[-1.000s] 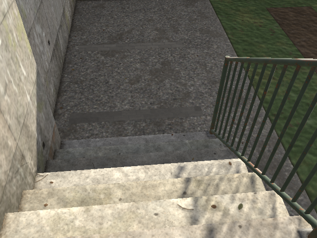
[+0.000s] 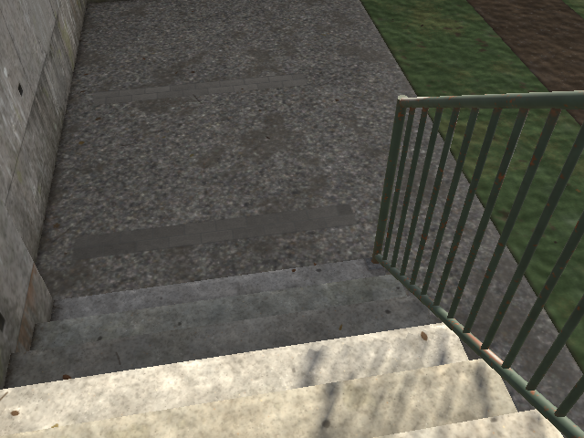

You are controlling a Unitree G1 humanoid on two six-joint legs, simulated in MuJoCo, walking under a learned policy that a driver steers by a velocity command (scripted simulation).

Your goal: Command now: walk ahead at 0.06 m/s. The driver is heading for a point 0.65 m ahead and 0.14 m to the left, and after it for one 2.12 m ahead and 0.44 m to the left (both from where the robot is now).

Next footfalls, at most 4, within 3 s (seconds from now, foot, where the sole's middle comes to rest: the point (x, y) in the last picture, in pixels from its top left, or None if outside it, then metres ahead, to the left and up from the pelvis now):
0.02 left None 0.12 0.18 -0.76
0.30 left None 0.18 0.18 -0.89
1.00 right None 0.57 -0.09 -1.08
1.58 left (265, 434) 0.78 0.14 -1.26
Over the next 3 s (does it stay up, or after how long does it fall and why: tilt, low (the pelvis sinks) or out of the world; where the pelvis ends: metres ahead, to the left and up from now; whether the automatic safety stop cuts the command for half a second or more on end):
stays up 0.85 -0.07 -0.50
